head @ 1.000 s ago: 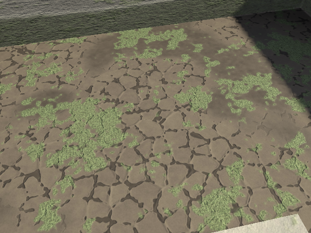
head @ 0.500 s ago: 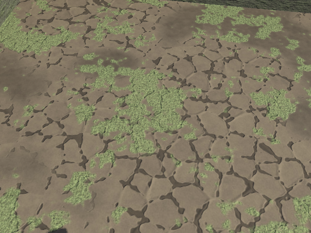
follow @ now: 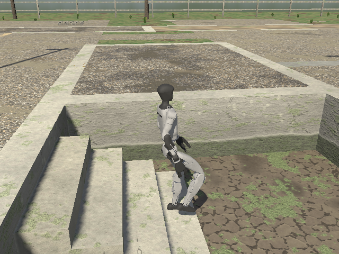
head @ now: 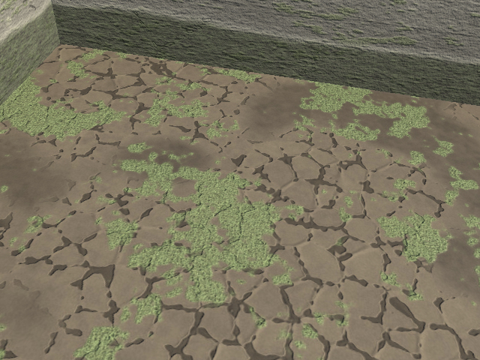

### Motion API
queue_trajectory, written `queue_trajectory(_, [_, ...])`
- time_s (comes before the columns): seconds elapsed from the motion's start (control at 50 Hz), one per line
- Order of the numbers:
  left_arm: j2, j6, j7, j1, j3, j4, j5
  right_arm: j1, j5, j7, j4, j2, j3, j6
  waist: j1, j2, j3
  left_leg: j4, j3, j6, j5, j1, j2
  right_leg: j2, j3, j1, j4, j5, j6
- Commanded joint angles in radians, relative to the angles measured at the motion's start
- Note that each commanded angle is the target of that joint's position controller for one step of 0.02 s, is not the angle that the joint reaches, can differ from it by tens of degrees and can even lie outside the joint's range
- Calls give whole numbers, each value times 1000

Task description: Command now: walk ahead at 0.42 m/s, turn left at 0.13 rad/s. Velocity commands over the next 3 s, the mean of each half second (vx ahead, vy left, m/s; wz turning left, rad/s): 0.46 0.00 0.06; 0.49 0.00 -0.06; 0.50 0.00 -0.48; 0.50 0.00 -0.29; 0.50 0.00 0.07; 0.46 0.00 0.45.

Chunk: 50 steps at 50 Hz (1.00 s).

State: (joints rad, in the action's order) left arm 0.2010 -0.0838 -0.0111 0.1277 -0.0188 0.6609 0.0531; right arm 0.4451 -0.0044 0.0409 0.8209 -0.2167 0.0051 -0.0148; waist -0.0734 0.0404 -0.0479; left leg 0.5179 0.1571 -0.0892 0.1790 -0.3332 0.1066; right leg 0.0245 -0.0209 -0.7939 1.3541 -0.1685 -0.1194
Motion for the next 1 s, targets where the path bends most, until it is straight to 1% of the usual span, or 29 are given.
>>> queue_trajectory(0.02, [66,35,-19,-74,11,-106,-11,-76,1,-13,-92,-211,72,8,39,-177,32,-312,309,-139,480,-24,-232,-24,6,123,-234,-40,35])
queue_trajectory(0.1, [101,38,-23,107,17,-65,-52,-172,-9,-48,-145,-213,85,-20,100,-226,29,-292,225,-97,536,-209,-219,-4,75,563,-570,-252,113])
queue_trajectory(0.12, [90,37,-8,207,17,-30,-54,-191,-19,-44,-149,-200,84,-29,146,-173,64,-224,210,-90,577,-265,-209,-9,116,672,-706,-239,139])
queue_trajectory(0.14, [83,41,13,309,20,15,-53,-177,-33,-35,-140,-164,80,-37,182,-54,117,-64,168,-75,572,-340,-165,-1,131,764,-821,-297,144])
queue_trajectory(0.16, [62,59,24,370,8,42,-43,-164,-34,-32,-119,-80,67,-31,187,108,152,293,39,-24,488,-455,-47,-48,4,814,-890,-426,144])
queue_trajectory(0.18, [76,80,19,504,-8,43,-61,-238,-36,-32,-146,53,25,-6,208,139,190,633,58,12,493,-707,38,-257,-373,831,-846,-540,143])
queue_trajectory(0.2, [278,88,19,517,57,61,-49,-198,-20,-48,-196,5,40,31,157,202,177,622,91,16,402,-935,103,-396,-824,912,-1144,-644,215])
queue_trajectory(0.22, [319,104,31,484,84,68,-40,-253,-42,-50,-201,-82,64,55,138,145,198,637,138,30,276,-940,44,-437,-919,876,-1237,-703,227])
queue_trajectory(0.26, [234,126,26,316,72,66,-34,-287,-51,-58,-146,-140,81,48,72,67,240,559,87,66,33,-751,-34,-309,-576,677,-1174,-484,184])
queue_trajectory(0.3, [164,132,13,291,54,81,-37,-223,-32,-91,-104,-136,88,19,27,109,178,563,14,85,-113,-520,-42,-199,-379,538,-1157,-213,194])
queue_trajectory(0.34, [171,139,0,316,68,120,-38,-194,-25,-105,-69,-102,80,5,4,115,121,669,-22,64,-239,-428,-34,-170,-269,529,-1118,0,218])
queue_trajectory(0.42, [150,149,4,481,77,191,-45,-349,-55,-100,-77,-93,69,-2,73,45,126,656,-115,34,-286,-535,-88,-175,-214,710,-1061,165,267])
queue_trajectory(0.46, [126,161,22,603,77,260,-33,-456,-67,-101,-95,-81,65,11,129,58,144,591,-78,30,-307,-691,-127,-187,-224,911,-968,237,288])
queue_trajectory(0.52, [123,174,44,706,76,307,-21,-638,-53,-104,-116,-75,61,45,237,96,163,360,-123,44,-360,-779,-124,-183,-243,1034,-910,182,303])
queue_trajectory(0.56, [100,177,53,626,72,300,-3,-679,-48,-115,-130,-55,49,62,222,45,211,175,-155,56,-461,-673,-143,-149,-205,896,-894,114,309])
queue_trajectory(0.62, [89,191,43,530,60,296,-36,-667,-31,-131,-117,-19,34,80,223,-6,204,-11,-192,27,-734,-287,-144,-129,-163,661,-888,46,288])
queue_trajectory(0.66, [83,191,40,527,53,324,-33,-647,-21,-114,-103,-27,30,80,239,-5,211,-88,-195,25,-738,-181,-139,-96,-137,662,-808,70,270])
queue_trajectory(0.7, [63,174,52,556,44,359,-10,-590,-17,-90,-68,-33,27,82,249,-23,222,-209,-174,36,-690,-180,-168,-87,-146,795,-672,143,275])
queue_trajectory(0.74, [89,151,62,568,42,394,23,-412,-20,-61,3,-67,40,84,186,-54,149,-284,-180,21,-646,-51,-178,-83,-163,862,-406,312,295])
queue_trajectory(0.76, [107,140,64,556,49,402,18,-220,-31,-49,70,-92,52,85,94,-81,81,-350,-193,18,-676,167,-191,-78,-148,785,-160,323,307])
queue_trajectory(0.78, [121,150,52,529,62,409,-18,-58,-54,-49,116,-130,65,87,8,-146,-20,-284,-223,29,-750,476,-201,-9,-70,596,82,109,285])
queue_trajectory(0.8, [43,151,59,666,67,432,-72,54,-70,-55,142,-201,77,91,61,-342,-166,217,-41,-62,-1374,973,-434,97,-41,129,539,-773,215])
queue_trajectory(0.82, [103,157,76,614,62,393,-106,137,-23,-66,142,-197,83,92,-25,-286,-351,310,136,-167,-1415,1193,-561,57,-120,-114,608,-672,212])
queue_trajectory(0.84, [139,157,76,501,64,354,-100,103,-12,-59,138,-196,92,85,-52,-172,-385,151,236,-260,-880,1136,-583,6,-75,-223,605,-574,203])
queue_trajectory(0.88, [113,143,44,319,69,327,-18,-17,-43,-28,113,-110,77,87,-10,-62,-158,-110,243,-264,-201,657,-527,-62,-15,-209,468,-394,206])
queue_trajectory(0.9, [104,138,18,309,73,321,11,-86,-32,-27,99,-71,58,100,57,-3,-54,-175,185,-226,-159,370,-495,-96,-43,-62,249,-256,204])
queue_trajectory(0.92, [70,128,6,272,76,326,28,-95,-29,-28,126,-50,52,113,85,-40,25,-191,161,-190,-233,199,-474,-107,-69,15,175,-200,210])
queue_trajectory(0.94, [15,118,-9,202,65,288,3,-127,-24,-27,138,-42,44,125,129,-30,122,-274,39,-143,-275,2,-402,-121,-77,103,-70,-106,179])
queue_trajectory(1.0, [-28,145,-29,163,45,258,-10,-175,-7,-33,137,-26,38,145,165,-165,106,-278,-167,-95,-486,-104,-294,-104,-16,332,-440,164,180])
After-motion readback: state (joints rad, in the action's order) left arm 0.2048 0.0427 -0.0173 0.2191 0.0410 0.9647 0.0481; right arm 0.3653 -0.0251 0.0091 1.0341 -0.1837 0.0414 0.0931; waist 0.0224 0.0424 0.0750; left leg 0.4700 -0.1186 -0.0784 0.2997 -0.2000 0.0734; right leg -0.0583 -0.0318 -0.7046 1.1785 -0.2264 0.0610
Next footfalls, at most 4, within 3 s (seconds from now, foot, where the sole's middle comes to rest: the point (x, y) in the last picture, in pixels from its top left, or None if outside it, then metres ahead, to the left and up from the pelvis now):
0.18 right None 0.06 -0.16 -0.77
0.78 left None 0.51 0.04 -0.95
1.20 right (254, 330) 0.78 -0.15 -0.95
1.72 left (225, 251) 1.11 -0.06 -0.95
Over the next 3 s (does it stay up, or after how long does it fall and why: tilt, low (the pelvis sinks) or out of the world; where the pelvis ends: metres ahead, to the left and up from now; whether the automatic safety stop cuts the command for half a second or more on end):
stays up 1.54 -0.33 -0.17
